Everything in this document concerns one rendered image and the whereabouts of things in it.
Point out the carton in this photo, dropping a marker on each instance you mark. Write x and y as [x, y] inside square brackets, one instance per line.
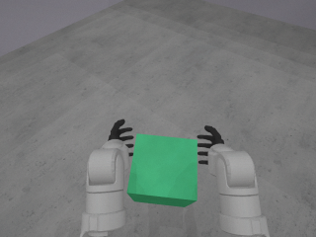
[164, 170]

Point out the right robot hand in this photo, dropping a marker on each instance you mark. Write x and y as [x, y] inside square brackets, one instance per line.
[215, 138]

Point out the left robot forearm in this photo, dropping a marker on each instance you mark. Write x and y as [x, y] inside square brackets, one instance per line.
[105, 211]

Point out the left robot hand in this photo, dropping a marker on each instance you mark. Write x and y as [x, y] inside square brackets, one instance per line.
[116, 132]

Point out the right robot forearm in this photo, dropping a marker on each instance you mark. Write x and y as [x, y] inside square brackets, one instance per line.
[240, 210]

